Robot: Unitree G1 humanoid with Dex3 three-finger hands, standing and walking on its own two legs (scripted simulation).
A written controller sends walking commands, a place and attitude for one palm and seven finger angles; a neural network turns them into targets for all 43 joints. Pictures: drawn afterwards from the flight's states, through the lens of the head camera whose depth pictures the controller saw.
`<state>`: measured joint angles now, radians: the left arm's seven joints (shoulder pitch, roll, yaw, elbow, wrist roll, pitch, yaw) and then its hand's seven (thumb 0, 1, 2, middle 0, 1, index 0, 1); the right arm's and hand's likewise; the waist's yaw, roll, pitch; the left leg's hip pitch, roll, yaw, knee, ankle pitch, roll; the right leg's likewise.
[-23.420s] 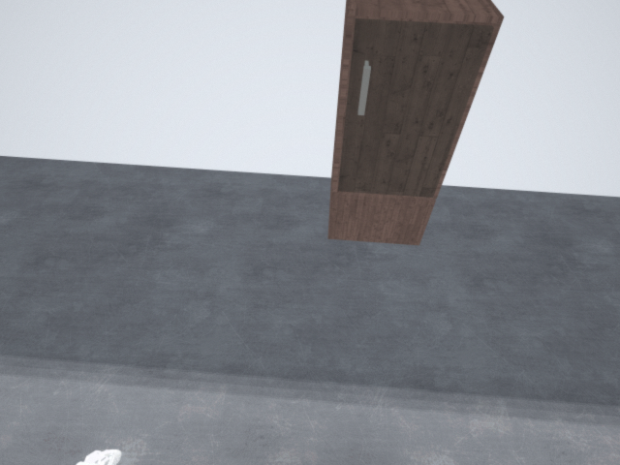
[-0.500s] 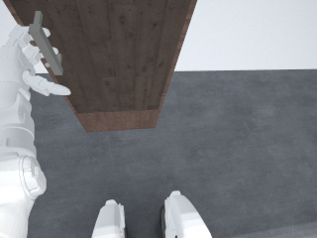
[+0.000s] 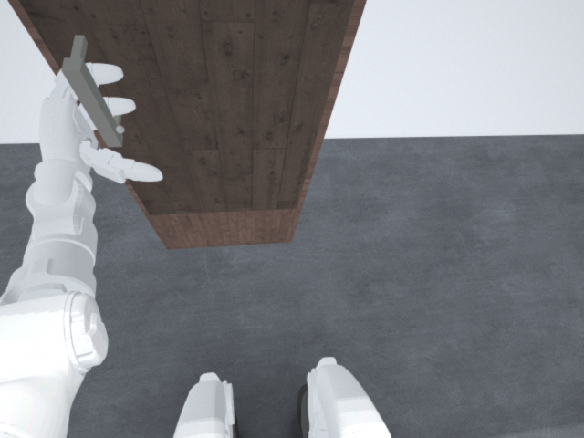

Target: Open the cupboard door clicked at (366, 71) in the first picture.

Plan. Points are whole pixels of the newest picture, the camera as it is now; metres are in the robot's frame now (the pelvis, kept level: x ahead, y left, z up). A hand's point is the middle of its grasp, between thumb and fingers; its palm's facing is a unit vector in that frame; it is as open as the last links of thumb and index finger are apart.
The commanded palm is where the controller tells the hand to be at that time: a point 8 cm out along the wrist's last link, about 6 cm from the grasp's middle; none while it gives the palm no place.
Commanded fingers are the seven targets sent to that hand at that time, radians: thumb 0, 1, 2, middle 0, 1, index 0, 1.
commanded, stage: slide the fingers in behind the handle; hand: left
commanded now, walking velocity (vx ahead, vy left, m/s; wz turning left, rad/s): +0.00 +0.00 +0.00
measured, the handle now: (98, 96) +0.56 +0.22 +0.06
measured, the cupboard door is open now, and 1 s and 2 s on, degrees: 0 0 36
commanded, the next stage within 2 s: close the thumb around the handle in 0.32 s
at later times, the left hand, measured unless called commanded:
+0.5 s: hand (120, 129) +0.51 +0.19 +0.05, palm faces +0.04 -1.00 -0.03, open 14.0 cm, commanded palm +0.49 +0.22 +0.05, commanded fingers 0.00 -0.22 0.42 -0.32 -1.23 -0.32 -1.23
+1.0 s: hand (119, 129) +0.51 +0.19 +0.05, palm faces +0.03 -1.00 -0.03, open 6.4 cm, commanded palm +0.48 +0.22 +0.05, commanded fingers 0.00 0.90 0.90 -0.40 -1.35 -0.40 -1.35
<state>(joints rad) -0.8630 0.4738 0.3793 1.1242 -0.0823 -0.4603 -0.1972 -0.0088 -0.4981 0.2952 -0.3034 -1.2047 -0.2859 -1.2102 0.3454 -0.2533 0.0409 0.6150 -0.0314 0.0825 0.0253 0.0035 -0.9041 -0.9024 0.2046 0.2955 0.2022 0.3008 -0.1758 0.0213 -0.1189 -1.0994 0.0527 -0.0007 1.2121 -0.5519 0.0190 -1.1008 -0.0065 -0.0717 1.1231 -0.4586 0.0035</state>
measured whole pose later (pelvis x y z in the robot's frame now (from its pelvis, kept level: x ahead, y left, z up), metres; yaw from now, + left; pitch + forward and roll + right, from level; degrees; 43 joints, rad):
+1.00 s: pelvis +0.00 +0.00 +0.00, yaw +0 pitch +25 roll -4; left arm -0.86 0.47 0.36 1.12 -0.09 -0.46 -0.20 0.01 0.63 0.78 -0.38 -1.33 -0.34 -1.32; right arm 0.35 -0.25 0.04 0.63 -0.03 0.09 0.03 0.00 -0.90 -0.90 0.20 0.30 0.20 0.30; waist -0.17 0.03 -0.12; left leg -1.10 0.05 0.00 1.21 -0.55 0.02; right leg -1.10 -0.01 -0.07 1.12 -0.46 0.01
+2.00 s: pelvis +0.01 -0.01 +0.02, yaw +2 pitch +18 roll -1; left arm -0.05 -0.10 -0.10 0.34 0.11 -0.40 0.56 0.01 0.74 0.77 -0.35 -1.35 -0.39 -1.35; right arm 0.18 -0.17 0.00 0.55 -0.08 0.02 0.07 0.01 -0.91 -0.90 0.20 0.30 0.20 0.30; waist -0.01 0.01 -0.17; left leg -0.87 0.03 0.00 1.11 -0.54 0.00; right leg -0.89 -0.02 -0.07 1.07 -0.48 -0.01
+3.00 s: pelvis +0.00 -0.04 +0.01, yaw +4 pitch +16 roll +0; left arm 0.12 -0.09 -0.25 0.20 0.13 -0.34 0.57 0.00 -0.47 0.31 -0.25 -0.85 -0.27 -0.85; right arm 0.20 -0.17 0.01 0.57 -0.08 -0.09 0.03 0.01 -0.90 -0.90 0.20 0.30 0.20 0.30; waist -0.02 0.02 -0.17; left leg -0.87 0.03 -0.04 1.13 -0.53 -0.04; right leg -0.90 -0.03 -0.10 1.13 -0.50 -0.06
